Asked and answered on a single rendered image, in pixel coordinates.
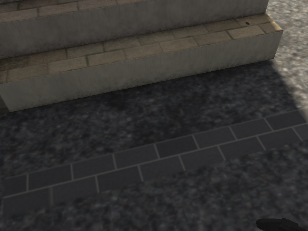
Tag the robot right hand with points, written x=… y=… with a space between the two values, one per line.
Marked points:
x=278 y=224

